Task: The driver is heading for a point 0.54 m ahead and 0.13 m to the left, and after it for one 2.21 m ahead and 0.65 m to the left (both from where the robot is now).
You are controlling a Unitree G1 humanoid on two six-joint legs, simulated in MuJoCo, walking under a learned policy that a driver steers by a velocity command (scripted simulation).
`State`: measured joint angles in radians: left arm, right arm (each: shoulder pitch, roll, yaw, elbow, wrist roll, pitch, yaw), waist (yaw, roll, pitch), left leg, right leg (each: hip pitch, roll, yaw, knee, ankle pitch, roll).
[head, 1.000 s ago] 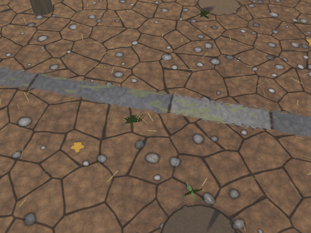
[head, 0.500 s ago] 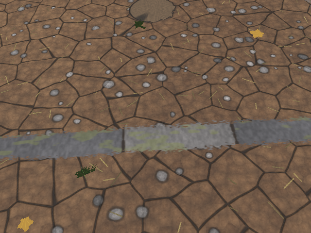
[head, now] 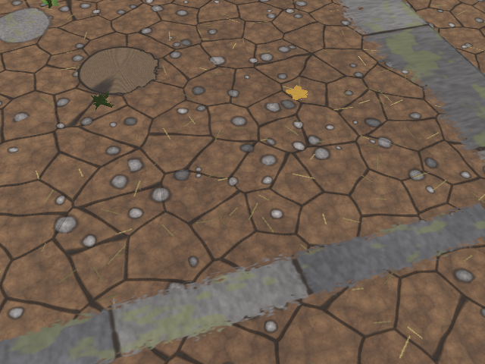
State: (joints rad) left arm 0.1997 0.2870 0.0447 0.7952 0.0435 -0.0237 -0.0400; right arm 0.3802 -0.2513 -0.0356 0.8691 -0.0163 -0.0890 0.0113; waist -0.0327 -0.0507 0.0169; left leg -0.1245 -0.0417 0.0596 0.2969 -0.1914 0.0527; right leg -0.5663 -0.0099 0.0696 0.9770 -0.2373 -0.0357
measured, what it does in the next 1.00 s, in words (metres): walks ahead, turning left: right foot, then left foot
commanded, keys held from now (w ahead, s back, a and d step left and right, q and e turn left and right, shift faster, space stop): w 0.06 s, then w+q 0.94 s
